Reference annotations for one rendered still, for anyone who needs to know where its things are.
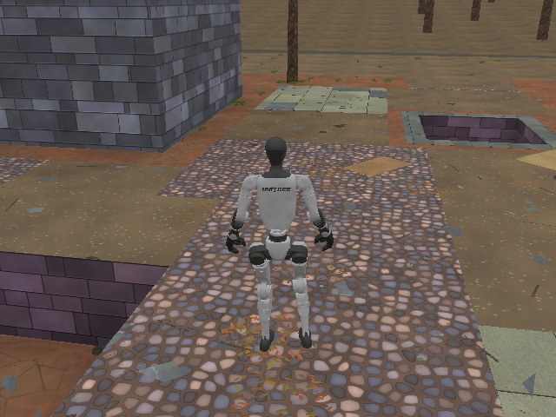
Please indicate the robot left upper arm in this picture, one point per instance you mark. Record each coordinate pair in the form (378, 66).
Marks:
(249, 183)

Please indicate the robot left hand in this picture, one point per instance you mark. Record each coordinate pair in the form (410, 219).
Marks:
(239, 241)

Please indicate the robot right upper arm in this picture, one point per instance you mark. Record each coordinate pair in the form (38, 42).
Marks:
(303, 182)

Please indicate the robot right foot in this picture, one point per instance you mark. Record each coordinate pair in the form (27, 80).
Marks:
(306, 340)

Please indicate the robot left thigh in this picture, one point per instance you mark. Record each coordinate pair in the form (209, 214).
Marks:
(258, 257)

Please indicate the robot right hand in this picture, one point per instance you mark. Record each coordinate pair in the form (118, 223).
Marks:
(329, 239)

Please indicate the left robot forearm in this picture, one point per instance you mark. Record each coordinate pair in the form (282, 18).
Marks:
(235, 228)

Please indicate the right robot forearm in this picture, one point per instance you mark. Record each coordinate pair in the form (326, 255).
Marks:
(322, 225)

